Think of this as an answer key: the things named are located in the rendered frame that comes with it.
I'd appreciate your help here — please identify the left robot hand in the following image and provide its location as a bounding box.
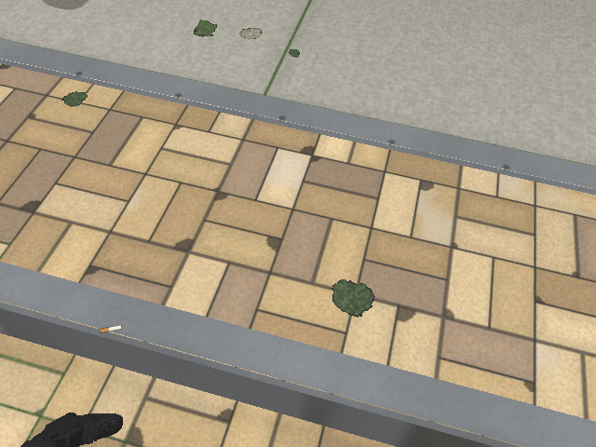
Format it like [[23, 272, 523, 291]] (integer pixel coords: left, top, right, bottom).
[[21, 413, 123, 447]]

